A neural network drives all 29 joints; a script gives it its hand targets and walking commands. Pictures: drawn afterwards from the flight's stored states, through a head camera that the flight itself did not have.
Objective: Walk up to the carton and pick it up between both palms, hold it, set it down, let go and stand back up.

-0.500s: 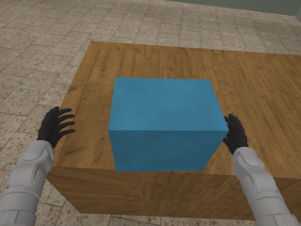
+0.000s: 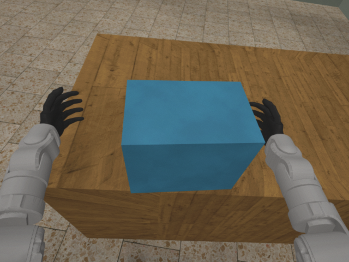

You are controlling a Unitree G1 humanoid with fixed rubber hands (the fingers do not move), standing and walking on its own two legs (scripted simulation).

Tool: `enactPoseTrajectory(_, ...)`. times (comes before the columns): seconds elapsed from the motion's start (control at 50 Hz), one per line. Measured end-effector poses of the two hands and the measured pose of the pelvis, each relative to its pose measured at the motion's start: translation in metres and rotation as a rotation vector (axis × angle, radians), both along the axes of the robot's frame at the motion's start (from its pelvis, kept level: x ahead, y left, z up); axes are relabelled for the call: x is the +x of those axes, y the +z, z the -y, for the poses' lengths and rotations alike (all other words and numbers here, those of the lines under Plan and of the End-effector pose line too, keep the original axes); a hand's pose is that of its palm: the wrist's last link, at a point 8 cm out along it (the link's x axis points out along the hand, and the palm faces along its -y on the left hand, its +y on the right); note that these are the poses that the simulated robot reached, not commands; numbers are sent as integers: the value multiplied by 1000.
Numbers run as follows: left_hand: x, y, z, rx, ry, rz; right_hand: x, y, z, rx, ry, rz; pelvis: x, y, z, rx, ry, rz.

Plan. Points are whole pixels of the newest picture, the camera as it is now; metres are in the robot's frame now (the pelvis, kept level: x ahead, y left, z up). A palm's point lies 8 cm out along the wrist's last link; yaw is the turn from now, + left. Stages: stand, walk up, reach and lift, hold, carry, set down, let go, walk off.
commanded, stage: reach and lift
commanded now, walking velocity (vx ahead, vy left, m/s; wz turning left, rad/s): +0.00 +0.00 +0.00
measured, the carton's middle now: (183, 139) +0.42 +0.01 +0.01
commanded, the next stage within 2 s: none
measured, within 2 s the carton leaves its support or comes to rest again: neither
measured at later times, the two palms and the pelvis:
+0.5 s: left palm (67, 137) +0.38 +0.29 +0.03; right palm (268, 133) +0.42 -0.19 +0.07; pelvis -0.01 +0.00 +0.00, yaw +1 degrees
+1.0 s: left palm (77, 135) +0.40 +0.28 +0.01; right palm (253, 148) +0.42 -0.18 +0.01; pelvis -0.02 +0.01 -0.02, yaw -2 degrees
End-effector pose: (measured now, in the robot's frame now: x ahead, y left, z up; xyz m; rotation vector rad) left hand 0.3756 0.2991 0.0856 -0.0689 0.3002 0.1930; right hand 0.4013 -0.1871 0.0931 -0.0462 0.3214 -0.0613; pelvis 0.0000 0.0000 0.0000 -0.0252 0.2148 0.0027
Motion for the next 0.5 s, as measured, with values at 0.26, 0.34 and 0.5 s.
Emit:
enactPoseTrajectory(0.26,36,47,9,56,-23,36,36,30,1,1,-4,12,-13,-2,-3,-10,6,-81)
enactPoseTrajectory(0.34,33,31,10,62,-27,29,35,21,-3,21,-7,20,-14,-1,-2,-9,14,-68)
enactPoseTrajectory(0.5,3,-52,13,27,3,-56,19,-21,8,-15,-18,-38,-11,-3,0,-3,10,-106)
